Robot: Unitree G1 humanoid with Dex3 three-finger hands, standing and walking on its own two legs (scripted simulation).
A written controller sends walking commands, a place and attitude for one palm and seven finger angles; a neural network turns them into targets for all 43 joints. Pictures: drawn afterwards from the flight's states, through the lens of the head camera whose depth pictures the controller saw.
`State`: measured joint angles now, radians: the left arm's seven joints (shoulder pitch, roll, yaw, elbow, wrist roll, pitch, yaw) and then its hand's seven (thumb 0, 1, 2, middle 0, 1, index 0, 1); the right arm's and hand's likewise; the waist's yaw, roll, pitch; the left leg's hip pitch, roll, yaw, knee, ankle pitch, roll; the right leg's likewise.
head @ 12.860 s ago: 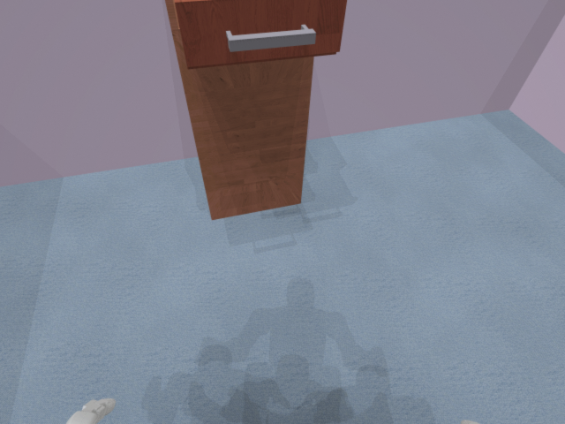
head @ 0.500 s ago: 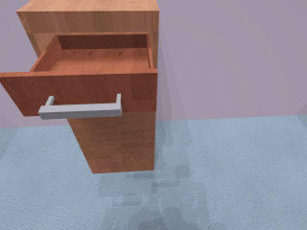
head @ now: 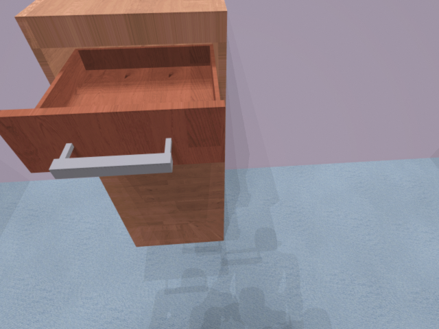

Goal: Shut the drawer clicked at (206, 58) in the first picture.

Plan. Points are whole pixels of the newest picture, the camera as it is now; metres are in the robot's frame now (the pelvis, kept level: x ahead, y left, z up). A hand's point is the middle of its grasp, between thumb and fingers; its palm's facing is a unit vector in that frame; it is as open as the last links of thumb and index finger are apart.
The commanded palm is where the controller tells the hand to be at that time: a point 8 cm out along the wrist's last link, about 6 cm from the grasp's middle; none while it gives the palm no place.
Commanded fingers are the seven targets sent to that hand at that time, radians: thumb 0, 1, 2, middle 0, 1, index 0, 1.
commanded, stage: raise the hand and make a fist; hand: left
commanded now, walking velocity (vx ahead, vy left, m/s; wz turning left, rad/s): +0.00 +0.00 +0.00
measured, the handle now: (116, 156) +0.36 +0.21 +0.14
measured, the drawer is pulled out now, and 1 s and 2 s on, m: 0.25 0.25 0.25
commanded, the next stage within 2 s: bring the fist close to the handle in 1.98 s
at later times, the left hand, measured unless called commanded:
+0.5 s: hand (145, 306) +0.16 +0.13 +0.01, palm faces +0.05 -1.00 +0.08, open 5.9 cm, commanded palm +0.11 +0.21 +0.01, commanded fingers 0.00 0.90 0.90 -0.64 -0.78 -0.64 -0.78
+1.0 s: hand (109, 266) +0.19 +0.18 +0.10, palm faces +0.17 -0.98 -0.05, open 3.5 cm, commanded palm +0.13 +0.20 +0.12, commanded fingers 0.00 0.90 0.90 -1.14 -1.32 -1.14 -1.32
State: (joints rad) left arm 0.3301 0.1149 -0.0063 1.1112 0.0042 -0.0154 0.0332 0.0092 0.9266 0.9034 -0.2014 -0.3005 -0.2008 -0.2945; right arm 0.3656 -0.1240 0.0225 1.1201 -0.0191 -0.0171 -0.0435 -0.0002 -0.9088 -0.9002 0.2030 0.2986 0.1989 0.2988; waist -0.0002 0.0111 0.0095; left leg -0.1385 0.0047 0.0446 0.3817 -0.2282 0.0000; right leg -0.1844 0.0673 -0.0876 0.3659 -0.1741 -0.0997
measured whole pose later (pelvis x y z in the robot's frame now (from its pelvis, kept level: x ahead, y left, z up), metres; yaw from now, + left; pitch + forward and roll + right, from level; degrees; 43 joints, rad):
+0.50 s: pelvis +0.01 +0.02 -0.04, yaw +0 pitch +4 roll +1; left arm 0.69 0.06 -0.11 -0.20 -0.10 -0.32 -0.08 0.01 0.92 0.90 -0.46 -0.57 -0.45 -0.57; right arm 0.10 -0.26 -0.06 0.46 0.00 -0.17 0.02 0.01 -0.91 -0.90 0.20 0.30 0.20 0.30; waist 0.03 -0.04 -0.08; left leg -0.42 -0.02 0.07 0.79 -0.45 0.03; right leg -0.48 0.02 -0.08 0.82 -0.40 -0.08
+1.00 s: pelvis +0.01 +0.03 -0.03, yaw +0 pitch +2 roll +0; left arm 0.66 0.17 -0.02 -0.61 -0.16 0.00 0.10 0.02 0.90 0.90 -0.95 -1.11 -0.95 -1.11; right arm 0.31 -0.20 0.05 0.50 0.03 -0.13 -0.02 0.01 -0.90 -0.90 0.21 0.30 0.20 0.30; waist 0.02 0.04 -0.06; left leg -0.37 -0.01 0.06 0.75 -0.43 0.04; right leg -0.41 0.03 -0.09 0.74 -0.37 -0.06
